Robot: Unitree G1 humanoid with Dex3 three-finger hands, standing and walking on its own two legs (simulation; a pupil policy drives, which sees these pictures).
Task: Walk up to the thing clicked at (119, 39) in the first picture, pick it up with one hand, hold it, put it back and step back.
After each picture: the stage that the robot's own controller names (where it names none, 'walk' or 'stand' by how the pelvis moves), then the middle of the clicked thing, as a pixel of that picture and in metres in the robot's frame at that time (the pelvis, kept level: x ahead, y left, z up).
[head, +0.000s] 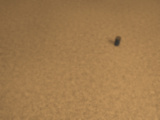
stand; (117, 41) +1.48 -0.44 -0.72
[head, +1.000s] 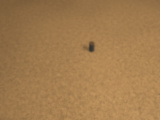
walk; (91, 46) +1.41 -0.02 -0.69
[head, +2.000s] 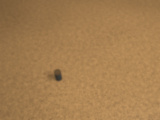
walk; (58, 75) +0.92 +0.27 -0.72
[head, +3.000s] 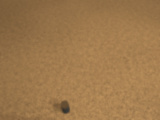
walk; (65, 107) +0.59 +0.20 -0.71
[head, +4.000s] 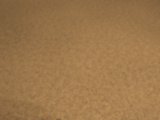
stand; out of the picture +0.45 +0.16 -0.71
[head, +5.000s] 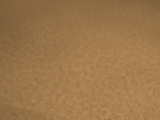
stand; out of the picture +0.43 +0.17 -0.72
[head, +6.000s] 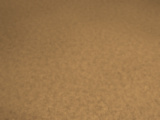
stand; out of the picture +0.44 +0.18 -0.73
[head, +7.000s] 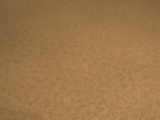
stand; out of the picture +0.44 +0.18 -0.73
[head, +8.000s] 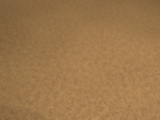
stand; out of the picture +0.43 +0.17 -0.73
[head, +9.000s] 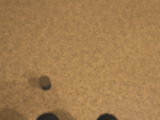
go down; (45, 83) +0.48 +0.18 -0.52
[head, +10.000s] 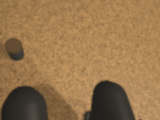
go down; (15, 50) +0.50 +0.24 -0.30
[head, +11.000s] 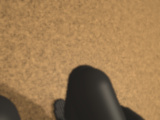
close in; out of the picture +0.48 +0.29 -0.23
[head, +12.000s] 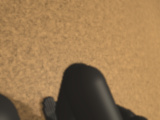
close; out of the picture +0.47 +0.30 -0.24
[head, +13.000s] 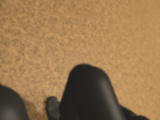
lift; out of the picture +0.44 +0.27 -0.24
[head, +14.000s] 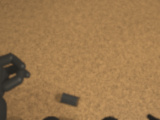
lift; (70, 99) +0.43 +0.05 -0.55
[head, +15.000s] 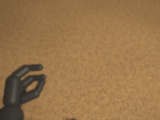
close; out of the picture +0.43 +0.02 -0.69
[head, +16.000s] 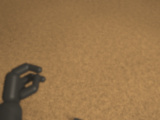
close; out of the picture +0.46 +0.01 -0.70
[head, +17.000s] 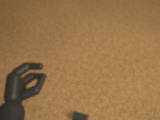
hold; (80, 117) +0.50 +0.00 -0.70
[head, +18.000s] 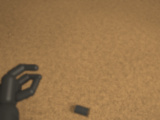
hold; (82, 110) +0.54 -0.01 -0.70
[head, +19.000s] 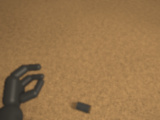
stand; (83, 107) +0.56 -0.03 -0.70
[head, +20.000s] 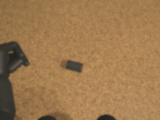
crouch; (74, 66) +0.62 -0.02 -0.55
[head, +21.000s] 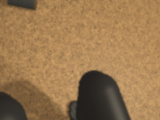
lower; out of the picture +0.69 +0.08 -0.29
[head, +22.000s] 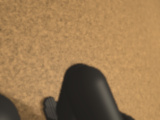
lower; out of the picture +0.72 +0.15 -0.26
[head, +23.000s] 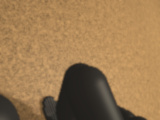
lower; out of the picture +0.74 +0.16 -0.26
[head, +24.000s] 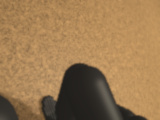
lower; out of the picture +0.77 +0.16 -0.27
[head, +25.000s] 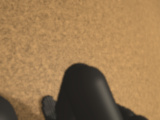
lower; out of the picture +0.79 +0.16 -0.27
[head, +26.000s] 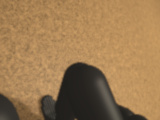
open; out of the picture +0.81 +0.16 -0.27
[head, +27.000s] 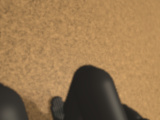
stand; out of the picture +0.83 +0.14 -0.27
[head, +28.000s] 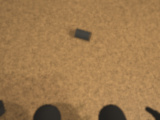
walk; (83, 34) +0.81 -0.04 -0.51
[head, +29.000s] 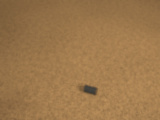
stand; (90, 89) +0.76 -0.10 -0.69
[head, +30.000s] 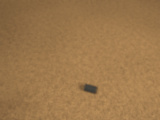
stand; (90, 88) +0.77 -0.09 -0.69
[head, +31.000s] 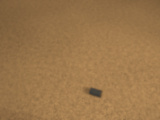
stand; (95, 92) +0.79 -0.12 -0.74
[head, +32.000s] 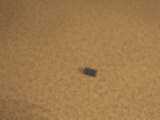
walk; (90, 72) +0.84 -0.15 -0.72
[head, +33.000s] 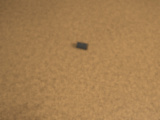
walk; (82, 45) +1.10 -0.02 -0.72
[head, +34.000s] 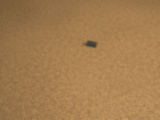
stand; (92, 43) +1.38 -0.05 -0.73
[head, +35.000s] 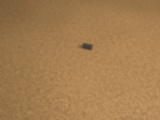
stand; (87, 46) +1.40 -0.07 -0.75
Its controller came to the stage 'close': yes
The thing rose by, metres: 0.01
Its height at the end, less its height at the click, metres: -0.02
